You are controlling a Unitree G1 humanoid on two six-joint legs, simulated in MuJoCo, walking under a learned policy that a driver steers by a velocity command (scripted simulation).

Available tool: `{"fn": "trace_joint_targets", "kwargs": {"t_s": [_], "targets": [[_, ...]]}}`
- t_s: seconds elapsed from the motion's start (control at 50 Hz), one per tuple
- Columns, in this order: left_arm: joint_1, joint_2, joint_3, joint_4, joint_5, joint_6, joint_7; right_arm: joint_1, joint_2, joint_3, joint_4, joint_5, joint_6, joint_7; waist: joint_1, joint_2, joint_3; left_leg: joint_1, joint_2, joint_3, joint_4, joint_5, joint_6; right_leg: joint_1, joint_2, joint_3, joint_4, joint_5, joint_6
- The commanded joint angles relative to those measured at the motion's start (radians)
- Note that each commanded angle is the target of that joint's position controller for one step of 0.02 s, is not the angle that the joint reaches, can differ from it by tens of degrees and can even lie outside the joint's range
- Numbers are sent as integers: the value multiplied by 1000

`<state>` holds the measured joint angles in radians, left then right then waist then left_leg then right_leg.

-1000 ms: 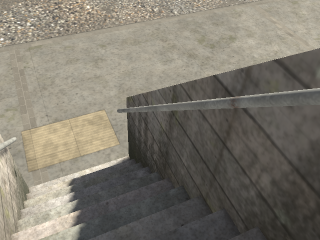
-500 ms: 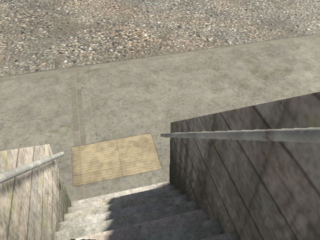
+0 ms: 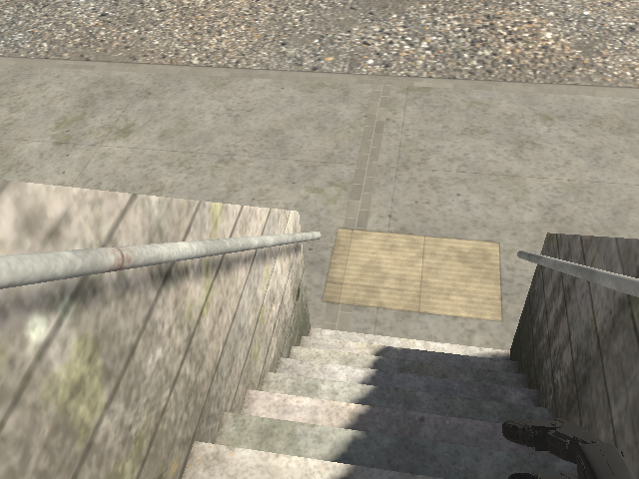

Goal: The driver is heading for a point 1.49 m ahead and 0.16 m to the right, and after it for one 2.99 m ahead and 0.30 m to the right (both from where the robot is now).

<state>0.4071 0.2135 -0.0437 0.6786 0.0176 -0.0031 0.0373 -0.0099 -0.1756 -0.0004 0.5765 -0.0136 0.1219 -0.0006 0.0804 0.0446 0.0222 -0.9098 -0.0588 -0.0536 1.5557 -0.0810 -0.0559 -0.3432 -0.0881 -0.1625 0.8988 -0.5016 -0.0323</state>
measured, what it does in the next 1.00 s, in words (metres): walks ahead: left foot, then right foot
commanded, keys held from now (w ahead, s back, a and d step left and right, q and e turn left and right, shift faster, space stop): q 0.04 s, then no key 0.34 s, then w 0.62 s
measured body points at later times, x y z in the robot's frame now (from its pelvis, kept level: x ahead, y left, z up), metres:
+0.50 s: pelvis +0.06 +0.03 +0.01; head +0.03 +0.04 +0.46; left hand +0.09 +0.26 -0.14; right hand +0.15 -0.18 -0.13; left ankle +0.04 +0.14 -0.69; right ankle +0.03 -0.09 -0.69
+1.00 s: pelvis +0.17 +0.06 -0.04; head +0.17 +0.06 +0.41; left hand +0.19 +0.35 -0.17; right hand +0.15 -0.22 -0.18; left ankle +0.10 +0.14 -0.69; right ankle +0.23 -0.07 -0.69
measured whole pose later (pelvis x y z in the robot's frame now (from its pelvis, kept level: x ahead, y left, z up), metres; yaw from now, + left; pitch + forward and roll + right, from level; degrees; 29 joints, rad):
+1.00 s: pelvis +0.17 +0.06 -0.04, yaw +7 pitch +1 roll +0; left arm 0.30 0.29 0.05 0.91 0.03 -0.01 0.02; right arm 0.45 -0.26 -0.04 1.05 -0.04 -0.06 -0.03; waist -0.01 -0.01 -0.03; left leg -0.44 -0.02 0.05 1.13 -0.70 0.06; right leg -0.63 0.08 0.14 1.13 -0.17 -0.05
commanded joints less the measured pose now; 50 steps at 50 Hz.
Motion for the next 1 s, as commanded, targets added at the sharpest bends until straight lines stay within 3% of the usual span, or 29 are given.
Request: {"fn": "trace_joint_targets", "kwargs": {"t_s": [0.02, 0.06, 0.1, 0.12, 0.14, 0.16, 0.18, 0.2, 0.24, 0.28, 0.32, 0.4, 0.46, 0.48, 0.5, 0.52, 0.56, 0.6, 0.68, 0.78, 0.82, 0.84, 0.86, 0.88, 0.9, 0.94, 0.96, 0.98, 1.0], "targets": [[-14, 232, 79, -50, 3, -7, -9, -103, -116, -30, -84, 14, -30, 2, -25, -189, -8, 45, 62, 59, -137, -53, 35, 56, -269, 259, -275, 559, -162], [-78, 272, 99, -63, -7, -5, -10, -45, -124, -29, -62, 22, -35, 22, -46, -208, -19, 270, 76, 101, -251, -134, 67, -34, -260, 213, -275, 557, -148], [-188, 265, 104, -67, -5, 9, -15, 224, -129, -37, 29, 39, -46, 22, -171, -145, -52, 631, 60, 121, -457, -234, 92, -196, -206, 122, -96, 452, -123], [-184, 268, 116, -46, 0, 35, -10, 402, -126, -42, 88, 49, -62, 34, -250, -93, -60, 785, 65, -1, -801, -437, 127, -208, -151, 107, 90, 362, -102], [-29, 191, 104, -32, 29, 58, -12, 416, -146, -37, 112, 68, -82, 33, -149, 209, -56, 881, 88, -165, -806, -167, 133, -386, -33, 52, 449, -191, -65], [35, 71, 76, -36, 36, 68, -17, 451, -196, -26, 110, 90, -97, 46, -56, 315, -63, 993, 334, -593, -775, 516, 222, -655, 56, 195, 601, -398, -17], [-154, 166, 100, -83, 36, 72, -29, 541, -218, -38, 109, 87, -102, 44, -213, 138, -87, 938, 396, -831, -1044, 422, 303, -685, 95, 325, 508, -348, 13], [-197, 156, 105, -83, 11, 62, -32, 481, -217, -27, 136, 43, -101, 18, -158, 125, -14, 836, 409, -890, -1141, 17, 342, -691, 97, 367, 447, -257, 28], [-141, 133, 102, 11, 13, 54, -26, 281, -196, -14, 147, 4, -96, -14, -54, 188, 48, 517, 310, -613, -1106, -307, 316, -483, 110, 354, 417, 21, 37], [-78, 100, 100, 85, -2, 90, -27, 126, -93, 34, 114, 5, -98, -21, 27, 171, 58, 159, 250, -382, -1076, -313, 287, -169, 165, 271, 520, 186, 54], [-102, 128, 116, 111, -15, 91, -29, 159, -87, 39, 126, 18, -112, -26, 19, 56, 31, 157, 207, -290, -966, -277, 297, -190, 216, 247, 634, 394, 53], [-92, 84, 76, 147, 11, 91, -27, 273, -110, 49, 203, 26, -126, -30, -27, 53, -44, 352, 243, -228, -976, 171, 296, -77, 132, 220, 453, 256, 62], [-112, 56, 35, 133, -12, 79, -44, 346, -122, 46, 257, -7, -108, -34, -89, 176, 0, 476, 168, -138, -1078, 16, 257, 65, 127, 113, -116, -128, 60], [30, 65, 38, 205, 0, 78, -40, 284, -110, 48, 262, 2, -117, -28, -42, 178, -33, 348, 199, -165, -1015, 149, 257, 301, 97, 122, -38, 161, 52], [66, 54, 32, 186, -11, 71, -41, 322, -114, 43, 270, -4, -100, -32, -6, 114, 8, 427, 146, -131, -986, -2, 239, 242, 138, 102, -364, -87, 35], [99, 85, 38, 211, 10, 50, -42, 364, -121, 17, 288, 12, -103, -25, -45, -21, 42, 389, 95, -91, -823, 28, 223, 314, 83, 198, -360, 112, 23], [210, 212, 79, 254, -21, 14, -44, 255, -141, -2, 230, 20, -117, -11, 16, -313, 55, 83, -30, 45, -672, -515, 155, 366, -160, 709, -493, 279, -147], [118, 187, 77, 222, -9, -1, -41, 71, -155, -18, 205, 12, -128, -2, 14, -177, 121, 44, 52, -6, -654, -371, 128, 327, -180, 708, -505, 188, -213], [26, 130, 67, 185, -8, -17, -39, 141, -82, -16, 271, -15, -103, 17, -70, -164, 25, 373, 35, 79, -481, -121, 132, 7, -107, 491, -422, 147, -188], [122, 157, 78, 203, 7, -26, -27, 151, -109, -27, 292, -33, -97, 7, -52, -192, 42, 399, 32, 113, -500, -216, 122, -23, -89, 437, -266, 254, -174], [78, 176, 87, 210, 6, -22, -23, 321, -111, -37, 343, -33, -109, 7, -129, -174, 30, 627, 16, 129, -583, -269, 143, -167, -41, 367, -95, 303, -153], [16, 194, 99, 191, 3, -22, -22, 543, -173, -64, 419, -29, -127, 6, -239, -55, -7, 882, 21, 77, -697, -153, 187, -339, 58, 248, 166, 357, -94], [-26, 158, 97, 136, 7, -30, -14, 722, -302, -96, 475, -28, -158, 8, -293, 248, -41, 990, 246, -317, -894, -157, 284, -552, 180, 175, 532, -23, -43], [-77, 170, 102, 133, 25, -32, -4, 747, -276, -83, 483, -7, -175, 15, -280, 122, 19, 973, 325, -499, -968, -119, 303, -697, 213, 326, 459, -245, -68], [-97, 151, 98, 137, 31, -30, -9, 721, -336, -101, 495, 1, -180, -3, -243, 79, 58, 903, 394, -607, -1017, -343, 384, -748, 193, 376, 433, -263, -58], [-113, 184, 119, 169, 21, -17, -9, 513, -268, -82, 429, -38, -185, -24, -142, 48, 135, 636, 389, -590, -969, -361, 398, -635, 136, 359, 392, -68, -35], [-153, 185, 127, 182, 19, -25, -4, 423, -140, -53, 441, -37, -203, -36, -91, -33, 143, 505, 289, -392, -735, -434, 315, -573, 109, 439, 207, 383, -33], [-88, 152, 123, 206, -1, -16, -8, 389, -122, -43, 430, -28, -203, -39, -36, 20, 64, 372, 229, -271, -665, -528, 287, -399, 147, 354, 198, 502, -15], [-86, 103, 104, 188, 0, -6, -23, 317, -87, -38, 407, -8, -213, -49, 35, -63, 49, 45, 145, -93, -671, -672, 229, -64, 198, 213, 68, 884, 18]]}}
Velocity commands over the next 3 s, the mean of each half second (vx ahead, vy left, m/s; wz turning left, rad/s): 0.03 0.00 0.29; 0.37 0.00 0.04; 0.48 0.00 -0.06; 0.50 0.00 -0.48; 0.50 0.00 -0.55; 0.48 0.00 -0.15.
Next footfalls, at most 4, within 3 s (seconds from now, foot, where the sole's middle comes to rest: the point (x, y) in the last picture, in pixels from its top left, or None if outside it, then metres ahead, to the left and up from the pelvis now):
0.12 left None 0.07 0.14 -0.73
0.50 right None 0.07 -0.08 -0.73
0.82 left None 0.14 0.15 -0.73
1.16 right None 0.28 0.00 -0.95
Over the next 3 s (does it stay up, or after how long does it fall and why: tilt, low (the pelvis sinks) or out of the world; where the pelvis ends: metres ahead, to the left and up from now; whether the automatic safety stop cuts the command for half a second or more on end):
stays up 1.00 0.06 -0.90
